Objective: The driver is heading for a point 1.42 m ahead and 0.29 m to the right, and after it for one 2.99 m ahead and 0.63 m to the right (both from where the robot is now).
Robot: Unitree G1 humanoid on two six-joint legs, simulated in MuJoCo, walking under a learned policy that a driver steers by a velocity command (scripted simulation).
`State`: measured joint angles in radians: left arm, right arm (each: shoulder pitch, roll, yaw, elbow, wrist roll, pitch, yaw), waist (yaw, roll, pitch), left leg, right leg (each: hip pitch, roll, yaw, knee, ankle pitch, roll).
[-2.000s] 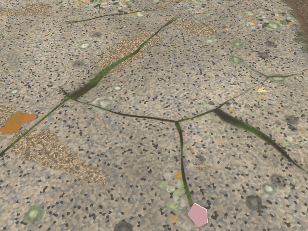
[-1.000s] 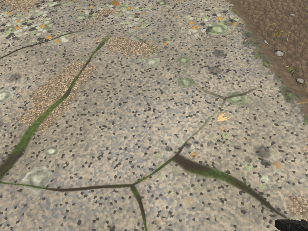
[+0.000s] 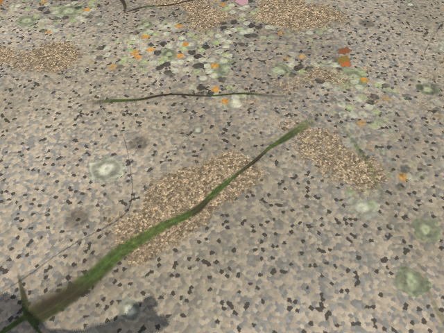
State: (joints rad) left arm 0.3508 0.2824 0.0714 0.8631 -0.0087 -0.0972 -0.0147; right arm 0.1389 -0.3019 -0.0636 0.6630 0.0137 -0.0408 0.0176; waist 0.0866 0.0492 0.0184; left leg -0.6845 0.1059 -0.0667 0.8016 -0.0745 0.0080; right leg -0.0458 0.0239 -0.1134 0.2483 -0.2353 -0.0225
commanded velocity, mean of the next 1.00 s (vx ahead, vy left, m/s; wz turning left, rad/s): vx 0.50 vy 0.00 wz -0.32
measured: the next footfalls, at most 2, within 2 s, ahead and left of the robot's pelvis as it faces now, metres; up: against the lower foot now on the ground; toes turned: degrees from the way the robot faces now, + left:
left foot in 0.14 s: +0.25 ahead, +0.15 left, +0.00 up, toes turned -1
right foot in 0.66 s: +0.47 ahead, -0.17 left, +0.00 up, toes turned -22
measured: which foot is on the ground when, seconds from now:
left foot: up 0.00-0.12, down 0.14-0.68, up 0.70-1.00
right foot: down 0.00-0.16, up 0.18-0.64, down 0.66-1.00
